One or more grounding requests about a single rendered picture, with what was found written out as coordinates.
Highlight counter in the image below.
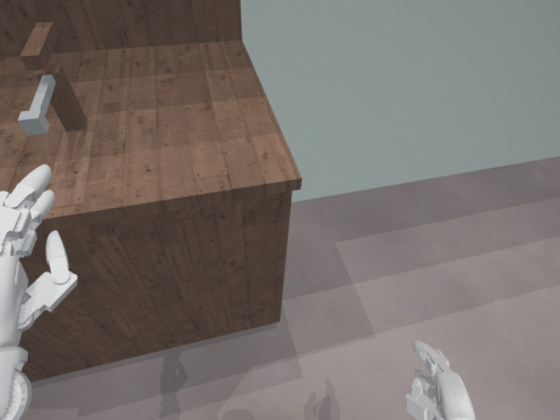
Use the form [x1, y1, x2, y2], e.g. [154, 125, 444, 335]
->
[0, 0, 302, 382]

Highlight robot left hand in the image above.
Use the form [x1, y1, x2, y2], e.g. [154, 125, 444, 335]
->
[0, 164, 77, 347]

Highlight robot right hand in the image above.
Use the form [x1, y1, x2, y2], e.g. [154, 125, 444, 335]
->
[406, 340, 476, 420]

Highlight left robot forearm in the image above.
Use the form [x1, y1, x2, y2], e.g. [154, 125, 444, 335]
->
[0, 346, 32, 420]

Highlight tap lever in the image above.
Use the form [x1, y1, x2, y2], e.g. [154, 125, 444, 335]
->
[17, 74, 56, 136]

